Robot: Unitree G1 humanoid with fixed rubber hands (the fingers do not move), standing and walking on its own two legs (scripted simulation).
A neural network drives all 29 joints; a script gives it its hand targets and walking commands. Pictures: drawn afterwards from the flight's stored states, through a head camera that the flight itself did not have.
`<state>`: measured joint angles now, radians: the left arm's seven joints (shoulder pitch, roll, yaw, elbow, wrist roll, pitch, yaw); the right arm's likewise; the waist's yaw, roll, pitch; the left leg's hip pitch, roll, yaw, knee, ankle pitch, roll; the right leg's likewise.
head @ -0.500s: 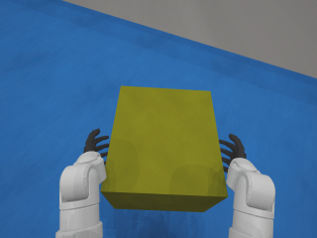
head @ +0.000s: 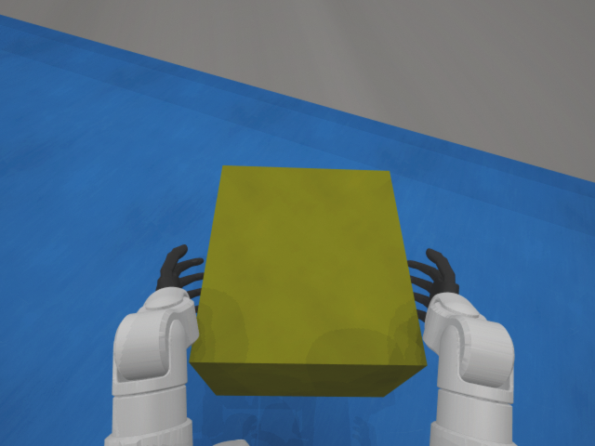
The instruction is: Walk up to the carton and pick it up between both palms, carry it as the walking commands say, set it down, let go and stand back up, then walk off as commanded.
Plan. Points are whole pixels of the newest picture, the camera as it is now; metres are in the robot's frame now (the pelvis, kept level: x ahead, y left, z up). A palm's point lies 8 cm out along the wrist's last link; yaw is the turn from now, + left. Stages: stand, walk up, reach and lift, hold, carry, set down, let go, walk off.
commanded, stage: carry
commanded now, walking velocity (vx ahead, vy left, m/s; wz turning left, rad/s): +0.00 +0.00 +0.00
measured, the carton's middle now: (303, 282) +0.35 +0.00 -0.02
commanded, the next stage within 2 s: none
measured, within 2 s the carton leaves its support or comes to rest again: neither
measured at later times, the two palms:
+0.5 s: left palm (207, 192) +0.42 +0.15 +0.10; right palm (441, 206) +0.42 -0.19 +0.10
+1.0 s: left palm (210, 157) +0.51 +0.16 +0.09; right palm (418, 165) +0.51 -0.17 +0.09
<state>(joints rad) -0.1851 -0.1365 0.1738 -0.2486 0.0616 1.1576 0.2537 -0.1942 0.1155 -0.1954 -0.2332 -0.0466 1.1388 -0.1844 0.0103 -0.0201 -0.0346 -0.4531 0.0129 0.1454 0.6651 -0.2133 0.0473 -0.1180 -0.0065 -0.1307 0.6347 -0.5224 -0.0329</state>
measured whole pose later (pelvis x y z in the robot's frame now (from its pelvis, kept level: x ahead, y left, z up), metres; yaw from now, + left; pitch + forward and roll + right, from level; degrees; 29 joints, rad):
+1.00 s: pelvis +0.24 -0.01 +0.03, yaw -2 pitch +6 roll +0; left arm -0.17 -0.13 0.20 -0.27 0.07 1.11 0.21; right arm -0.18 0.14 -0.17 -0.25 -0.08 1.08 -0.16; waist 0.02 0.00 -0.06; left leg -0.27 0.03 0.15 0.60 -0.29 0.06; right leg -0.20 -0.02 -0.12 0.60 -0.32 0.00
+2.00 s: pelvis +0.37 +0.00 +0.02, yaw +0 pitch +6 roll -1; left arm -0.18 -0.14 0.20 -0.16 0.11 1.08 0.20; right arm -0.19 0.12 -0.17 -0.13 -0.11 1.05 -0.13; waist 0.02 0.02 -0.11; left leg -0.27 0.02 0.16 0.57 -0.39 0.06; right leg -0.19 -0.03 -0.07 0.54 -0.39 0.01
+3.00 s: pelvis +0.33 +0.00 +0.02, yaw +2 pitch +0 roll -1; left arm -0.17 -0.13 0.21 0.04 0.15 0.89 0.14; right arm -0.14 0.11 -0.17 0.02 -0.14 0.89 -0.12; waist 0.02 0.01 -0.07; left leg -0.21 -0.01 0.14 0.54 -0.34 0.07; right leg -0.26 -0.05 -0.13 0.54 -0.28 0.00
